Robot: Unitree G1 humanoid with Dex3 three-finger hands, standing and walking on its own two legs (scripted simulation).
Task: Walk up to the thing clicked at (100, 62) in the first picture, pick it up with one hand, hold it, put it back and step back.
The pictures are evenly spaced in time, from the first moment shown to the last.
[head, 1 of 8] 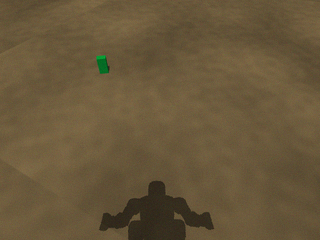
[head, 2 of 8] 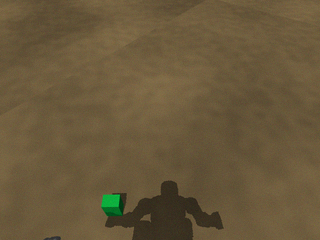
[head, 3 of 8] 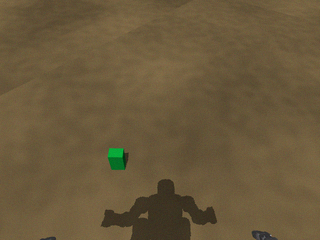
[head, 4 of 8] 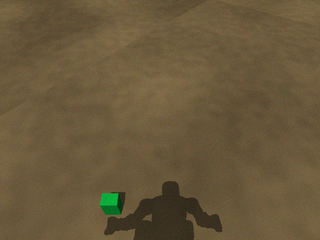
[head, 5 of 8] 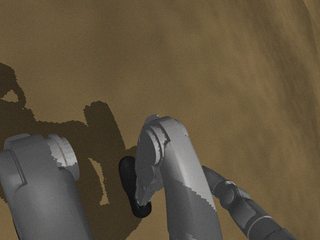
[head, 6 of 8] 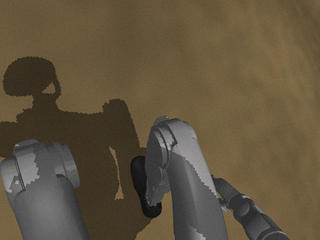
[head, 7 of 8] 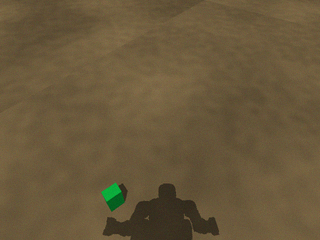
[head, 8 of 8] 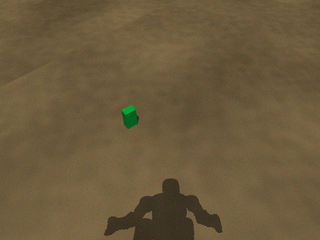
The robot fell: no
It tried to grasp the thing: yes
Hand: left
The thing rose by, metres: 0.66
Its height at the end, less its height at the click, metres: +0.00
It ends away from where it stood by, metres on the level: 0.02
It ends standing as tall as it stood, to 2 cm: yes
